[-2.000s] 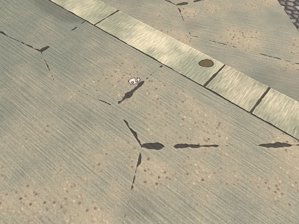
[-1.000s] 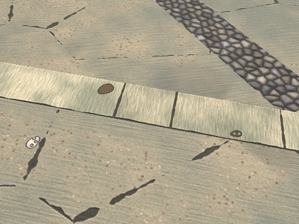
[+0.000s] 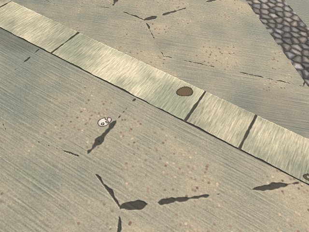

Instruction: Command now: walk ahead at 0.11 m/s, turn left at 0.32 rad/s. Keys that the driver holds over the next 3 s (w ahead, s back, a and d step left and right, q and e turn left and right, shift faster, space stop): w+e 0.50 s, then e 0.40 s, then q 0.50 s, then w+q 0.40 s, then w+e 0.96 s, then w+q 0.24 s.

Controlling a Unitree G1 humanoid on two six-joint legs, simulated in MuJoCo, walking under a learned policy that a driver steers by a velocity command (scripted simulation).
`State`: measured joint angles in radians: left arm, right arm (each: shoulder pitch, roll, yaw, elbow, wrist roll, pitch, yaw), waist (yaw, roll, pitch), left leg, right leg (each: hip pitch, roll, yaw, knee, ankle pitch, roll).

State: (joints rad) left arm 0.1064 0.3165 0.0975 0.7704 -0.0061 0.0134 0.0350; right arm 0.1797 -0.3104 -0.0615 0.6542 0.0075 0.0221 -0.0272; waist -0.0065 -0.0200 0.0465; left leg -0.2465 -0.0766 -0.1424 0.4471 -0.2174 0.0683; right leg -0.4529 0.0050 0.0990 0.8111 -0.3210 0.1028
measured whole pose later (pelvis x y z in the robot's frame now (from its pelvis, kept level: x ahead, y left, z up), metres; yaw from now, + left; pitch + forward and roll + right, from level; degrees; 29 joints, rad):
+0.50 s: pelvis +0.15 -0.03 +0.00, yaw -9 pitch +2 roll +1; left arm 0.46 0.26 0.05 0.82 -0.03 -0.04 0.02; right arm 0.04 -0.29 -0.05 0.64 0.02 -0.10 0.03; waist 0.10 0.03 0.03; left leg -0.52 0.00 -0.06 0.56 -0.10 -0.05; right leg -0.01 0.02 0.19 0.31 -0.34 -0.02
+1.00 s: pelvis +0.31 -0.05 -0.01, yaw -26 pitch +1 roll +2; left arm 0.11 0.31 0.06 0.58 0.00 0.05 -0.02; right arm 0.17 -0.32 -0.07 0.77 0.03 -0.03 0.01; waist -0.05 -0.01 0.08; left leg -0.17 0.05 0.18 0.46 -0.30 -0.01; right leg -0.40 -0.04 0.00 0.56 -0.16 -0.01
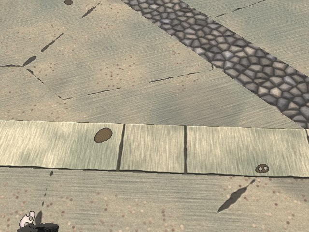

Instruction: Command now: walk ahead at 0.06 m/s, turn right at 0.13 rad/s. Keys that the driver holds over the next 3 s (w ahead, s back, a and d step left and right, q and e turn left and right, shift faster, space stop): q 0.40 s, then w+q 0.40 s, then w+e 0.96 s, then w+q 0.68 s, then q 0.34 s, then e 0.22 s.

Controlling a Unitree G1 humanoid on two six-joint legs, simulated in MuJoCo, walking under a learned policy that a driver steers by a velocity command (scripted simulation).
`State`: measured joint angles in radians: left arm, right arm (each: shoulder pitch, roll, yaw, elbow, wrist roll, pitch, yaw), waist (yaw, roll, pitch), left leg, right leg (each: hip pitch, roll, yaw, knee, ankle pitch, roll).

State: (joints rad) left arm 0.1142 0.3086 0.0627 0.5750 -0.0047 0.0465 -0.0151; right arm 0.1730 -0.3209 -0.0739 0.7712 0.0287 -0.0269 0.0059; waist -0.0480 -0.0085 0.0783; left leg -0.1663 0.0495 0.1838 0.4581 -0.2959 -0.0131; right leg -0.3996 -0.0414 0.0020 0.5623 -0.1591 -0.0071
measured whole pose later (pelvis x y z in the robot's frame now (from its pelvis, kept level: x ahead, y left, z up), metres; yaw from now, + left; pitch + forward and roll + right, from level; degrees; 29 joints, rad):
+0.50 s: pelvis +0.02 +0.03 +0.00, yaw +13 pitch +0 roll -2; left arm 0.08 0.31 0.09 0.73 -0.01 0.03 0.03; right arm 0.27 -0.29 -0.06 0.76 -0.01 0.02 0.00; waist -0.03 -0.04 0.04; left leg -0.28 0.00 0.02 0.62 -0.35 0.07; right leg -0.45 -0.03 -0.03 0.95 -0.49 0.02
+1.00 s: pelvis +0.22 +0.05 -0.01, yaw +24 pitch +2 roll -2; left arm 0.11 0.29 0.07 0.77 -0.02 -0.13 -0.05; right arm 0.38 -0.31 -0.06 0.77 0.02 -0.04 -0.02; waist -0.04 0.03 0.00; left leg -0.19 -0.03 -0.16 0.89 -0.47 0.03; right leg -0.37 0.06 -0.01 0.51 -0.18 -0.04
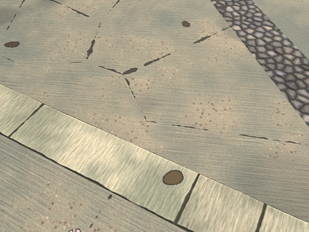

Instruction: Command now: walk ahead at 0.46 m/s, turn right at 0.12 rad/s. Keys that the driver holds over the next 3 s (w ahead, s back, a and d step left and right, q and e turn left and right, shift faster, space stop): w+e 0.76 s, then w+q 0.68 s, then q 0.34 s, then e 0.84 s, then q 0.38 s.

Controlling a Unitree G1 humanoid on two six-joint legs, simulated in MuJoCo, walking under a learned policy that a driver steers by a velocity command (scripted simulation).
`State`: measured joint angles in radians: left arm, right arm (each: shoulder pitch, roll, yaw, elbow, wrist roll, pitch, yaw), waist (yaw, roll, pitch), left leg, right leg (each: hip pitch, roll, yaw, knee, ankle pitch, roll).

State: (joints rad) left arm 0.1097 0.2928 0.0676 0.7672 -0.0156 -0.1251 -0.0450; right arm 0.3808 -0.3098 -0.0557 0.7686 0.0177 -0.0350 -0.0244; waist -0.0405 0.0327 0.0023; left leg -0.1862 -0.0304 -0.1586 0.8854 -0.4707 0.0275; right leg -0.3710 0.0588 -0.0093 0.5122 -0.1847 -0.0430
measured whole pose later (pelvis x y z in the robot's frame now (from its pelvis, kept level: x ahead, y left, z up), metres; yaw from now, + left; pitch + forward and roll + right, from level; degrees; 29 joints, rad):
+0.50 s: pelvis +0.28 +0.01 +0.00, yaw -15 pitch +1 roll +1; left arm 0.35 0.31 0.06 0.78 -0.04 -0.03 0.01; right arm 0.14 -0.26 -0.05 0.66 -0.01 -0.10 0.01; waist 0.03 -0.04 0.03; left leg -0.34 -0.02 0.02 0.50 -0.18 0.02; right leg -0.38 0.02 0.09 1.15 -0.42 -0.02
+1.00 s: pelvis +0.51 -0.14 +0.00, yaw -25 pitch +1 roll +1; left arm 0.17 0.26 0.04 0.65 0.00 -0.06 -0.04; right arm 0.32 -0.31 -0.06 0.85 0.04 -0.07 0.01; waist -0.03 0.02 0.07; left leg -0.36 0.05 -0.04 1.18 -0.43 0.01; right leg -0.38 0.01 -0.07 0.56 -0.20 -0.06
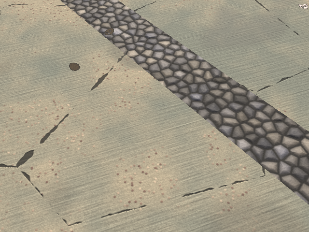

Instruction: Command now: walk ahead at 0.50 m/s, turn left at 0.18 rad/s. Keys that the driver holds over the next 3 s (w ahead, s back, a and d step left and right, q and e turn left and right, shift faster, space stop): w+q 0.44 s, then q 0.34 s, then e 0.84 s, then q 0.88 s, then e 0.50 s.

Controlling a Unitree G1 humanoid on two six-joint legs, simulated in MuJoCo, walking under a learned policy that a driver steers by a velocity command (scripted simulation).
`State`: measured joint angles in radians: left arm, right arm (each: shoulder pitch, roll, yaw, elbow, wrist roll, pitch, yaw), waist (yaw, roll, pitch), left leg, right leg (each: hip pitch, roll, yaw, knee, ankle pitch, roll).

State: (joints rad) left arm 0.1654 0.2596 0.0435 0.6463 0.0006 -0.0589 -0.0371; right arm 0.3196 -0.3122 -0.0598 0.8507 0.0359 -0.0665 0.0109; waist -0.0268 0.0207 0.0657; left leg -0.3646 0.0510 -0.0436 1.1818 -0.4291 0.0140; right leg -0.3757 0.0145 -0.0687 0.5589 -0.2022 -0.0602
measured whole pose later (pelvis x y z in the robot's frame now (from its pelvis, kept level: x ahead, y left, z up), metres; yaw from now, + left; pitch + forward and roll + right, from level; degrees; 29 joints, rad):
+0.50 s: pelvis +0.28 +0.08 -0.06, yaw +16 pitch +1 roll -3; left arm 0.38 0.27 0.08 0.85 -0.03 -0.06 0.03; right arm 0.09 -0.27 -0.07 0.74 0.01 -0.04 0.10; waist 0.08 0.05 0.06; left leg -0.54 0.06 0.01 0.46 0.31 0.05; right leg 0.15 -0.06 -0.33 0.59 -0.69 0.08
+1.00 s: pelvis +0.49 +0.14 -0.11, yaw +28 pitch +1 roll +1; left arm 0.19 0.25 0.05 0.73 0.02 -0.03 0.02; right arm 0.15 -0.23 -0.04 0.81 -0.02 -0.03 -0.01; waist 0.01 -0.02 -0.02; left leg -0.24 -0.10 -0.11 0.59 -0.37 0.03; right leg -0.42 -0.01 0.07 0.57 -0.17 0.03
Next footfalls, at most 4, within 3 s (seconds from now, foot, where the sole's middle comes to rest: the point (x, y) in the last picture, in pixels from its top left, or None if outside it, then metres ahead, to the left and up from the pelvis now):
0.54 left None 0.44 0.23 -0.87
0.94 right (147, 194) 0.66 0.07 -0.87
1.52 right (158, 196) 0.64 0.03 -0.87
1.86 left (108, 205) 0.60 0.26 -0.87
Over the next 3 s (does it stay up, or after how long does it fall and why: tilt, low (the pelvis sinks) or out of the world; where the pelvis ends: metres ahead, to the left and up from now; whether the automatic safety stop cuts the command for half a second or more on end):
stays up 0.59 0.17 -0.11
